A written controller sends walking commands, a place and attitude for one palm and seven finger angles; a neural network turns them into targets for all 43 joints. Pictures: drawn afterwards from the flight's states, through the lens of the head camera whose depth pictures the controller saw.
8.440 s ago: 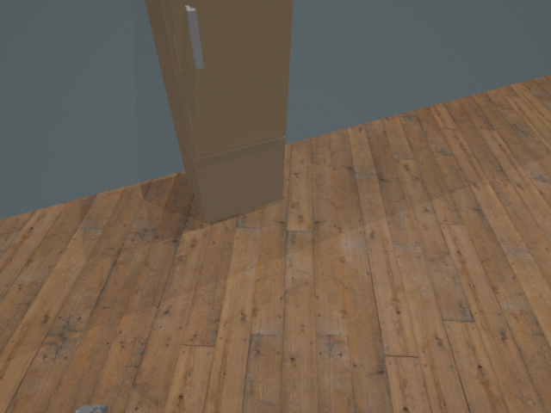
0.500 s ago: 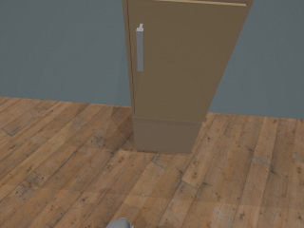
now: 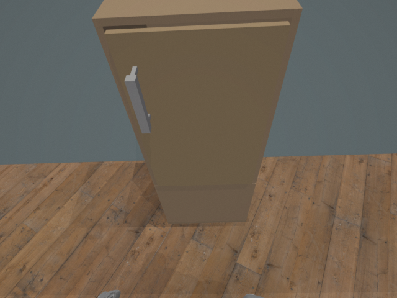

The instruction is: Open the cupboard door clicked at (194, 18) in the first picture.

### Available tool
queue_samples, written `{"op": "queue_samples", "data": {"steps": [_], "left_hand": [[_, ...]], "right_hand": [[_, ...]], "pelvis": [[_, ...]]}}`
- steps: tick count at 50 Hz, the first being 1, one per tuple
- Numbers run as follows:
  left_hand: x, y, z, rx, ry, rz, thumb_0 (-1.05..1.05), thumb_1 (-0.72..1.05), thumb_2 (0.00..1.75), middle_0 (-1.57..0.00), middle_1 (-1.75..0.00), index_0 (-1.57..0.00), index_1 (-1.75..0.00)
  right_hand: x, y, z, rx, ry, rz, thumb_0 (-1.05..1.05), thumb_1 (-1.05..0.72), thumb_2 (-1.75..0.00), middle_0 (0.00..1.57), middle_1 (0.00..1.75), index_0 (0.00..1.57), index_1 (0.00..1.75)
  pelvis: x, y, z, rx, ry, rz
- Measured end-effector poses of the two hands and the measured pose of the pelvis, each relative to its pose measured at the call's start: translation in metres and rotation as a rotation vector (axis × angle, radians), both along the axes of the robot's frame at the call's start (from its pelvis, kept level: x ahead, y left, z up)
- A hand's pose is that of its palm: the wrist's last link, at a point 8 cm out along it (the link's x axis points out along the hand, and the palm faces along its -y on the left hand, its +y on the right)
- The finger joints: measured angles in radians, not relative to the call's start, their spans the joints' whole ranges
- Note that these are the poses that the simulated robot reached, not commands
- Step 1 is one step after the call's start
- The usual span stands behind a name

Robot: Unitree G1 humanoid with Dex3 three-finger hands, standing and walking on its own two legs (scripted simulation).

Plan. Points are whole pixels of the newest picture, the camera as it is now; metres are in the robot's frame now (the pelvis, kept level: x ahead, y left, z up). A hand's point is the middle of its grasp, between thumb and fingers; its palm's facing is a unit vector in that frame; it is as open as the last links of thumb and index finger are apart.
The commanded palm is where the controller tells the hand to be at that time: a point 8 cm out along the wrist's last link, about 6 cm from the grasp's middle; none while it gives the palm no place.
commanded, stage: come to a stop and stand still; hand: left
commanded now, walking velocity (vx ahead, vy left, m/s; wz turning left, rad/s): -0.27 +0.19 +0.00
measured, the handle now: (140, 101) +0.52 +0.15 +0.11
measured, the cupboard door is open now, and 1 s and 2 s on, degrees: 0 0 0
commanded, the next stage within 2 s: look again from close up in 1.10 s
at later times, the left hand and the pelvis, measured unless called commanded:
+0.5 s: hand out of the picture -0.02 +0.26 -0.17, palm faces +0.08 -0.97 -0.23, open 7.3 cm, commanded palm none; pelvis -0.04 +0.05 +0.01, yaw +1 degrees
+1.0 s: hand out of the picture -0.07 +0.20 -0.16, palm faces +0.04 -0.98 -0.18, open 7.3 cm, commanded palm none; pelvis -0.06 +0.04 +0.02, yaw +0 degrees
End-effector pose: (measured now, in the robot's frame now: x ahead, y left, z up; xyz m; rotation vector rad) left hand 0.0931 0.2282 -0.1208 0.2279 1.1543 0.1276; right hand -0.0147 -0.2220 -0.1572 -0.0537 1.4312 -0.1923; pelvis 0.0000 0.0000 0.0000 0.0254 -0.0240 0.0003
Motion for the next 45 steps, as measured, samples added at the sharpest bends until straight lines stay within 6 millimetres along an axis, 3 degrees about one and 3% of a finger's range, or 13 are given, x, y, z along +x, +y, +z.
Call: {"op": "queue_samples", "data": {"steps": [6,11,15,22,29,39,45], "left_hand": [[-0.007,-0.005,0.003,-0.01,0.014,0.048,0.0,0.91,0.9,-0.21,-0.3,-0.21,-0.3],[-0.028,0.018,-0.003,-0.008,0.029,0.072,0.0,0.91,0.9,-0.21,-0.3,-0.21,-0.3],[-0.05,0.046,-0.02,-0.022,0.049,0.093,0.0,0.91,0.9,-0.21,-0.3,-0.21,-0.3],[-0.097,0.075,-0.018,-0.028,0.15,0.139,0.01,0.91,0.9,-0.2,-0.3,-0.2,-0.3],[-0.137,0.068,-0.01,-0.02,0.253,0.137,0.01,0.91,0.9,-0.2,-0.3,-0.2,-0.3],[-0.15,0.033,-0.006,-0.049,0.245,0.104,0.01,0.91,0.9,-0.2,-0.3,-0.2,-0.3],[-0.157,0.025,-0.008,-0.059,0.243,0.106,0.02,0.93,0.9,-0.21,-0.3,-0.21,-0.3]], "right_hand": [[0.026,-0.012,0.007,-0.03,-0.014,0.054,0.01,-0.91,-0.9,0.2,0.3,0.2,0.3],[0.047,-0.009,0.019,-0.069,-0.097,0.099,0.01,-0.91,-0.9,0.2,0.3,0.2,0.3],[0.05,0.005,0.024,-0.111,-0.173,0.12,0.01,-0.91,-0.9,0.2,0.3,0.2,0.3],[0.027,0.04,0.04,-0.102,-0.137,0.135,0.01,-0.91,-0.9,0.2,0.3,0.2,0.3],[0.014,0.049,0.032,-0.07,-0.116,0.108,0.01,-0.92,-0.9,0.2,0.3,0.2,0.3],[-0.025,0.048,0.022,-0.023,-0.064,0.07,0.01,-0.93,-0.9,0.2,0.3,0.2,0.3],[-0.056,0.051,0.023,-0.004,-0.002,0.063,0.01,-0.91,-0.9,0.2,0.3,0.2,0.3]], "pelvis": [[-0.007,0.003,0.006,0.006,0.004,0.022],[-0.02,0.015,0.005,-0.001,0.012,0.027],[-0.029,0.033,-0.005,-0.029,0.017,0.023],[-0.036,0.049,0.009,-0.032,0.022,0.02],[-0.037,0.053,0.013,-0.009,0.029,0.01],[-0.049,0.047,0.016,-0.01,-0.006,0.002],[-0.055,0.04,0.017,-0.012,-0.012,0.004]]}}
